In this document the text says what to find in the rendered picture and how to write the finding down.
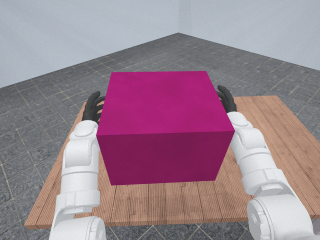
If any right robot upper arm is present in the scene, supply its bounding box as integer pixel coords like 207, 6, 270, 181
247, 194, 320, 240

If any right robot hand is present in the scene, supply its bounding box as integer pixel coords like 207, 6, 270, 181
216, 85, 237, 113

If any carton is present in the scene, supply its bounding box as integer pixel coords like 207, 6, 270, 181
96, 71, 235, 186

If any table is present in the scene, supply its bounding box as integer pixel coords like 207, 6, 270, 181
24, 95, 320, 236

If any left robot upper arm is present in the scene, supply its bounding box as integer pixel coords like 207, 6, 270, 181
50, 216, 107, 240

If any left robot hand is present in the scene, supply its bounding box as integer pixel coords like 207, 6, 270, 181
81, 91, 106, 125

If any robot left forearm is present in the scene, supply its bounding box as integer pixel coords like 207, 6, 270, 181
49, 120, 100, 240

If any robot right forearm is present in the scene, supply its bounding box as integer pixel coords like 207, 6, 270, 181
227, 111, 314, 232

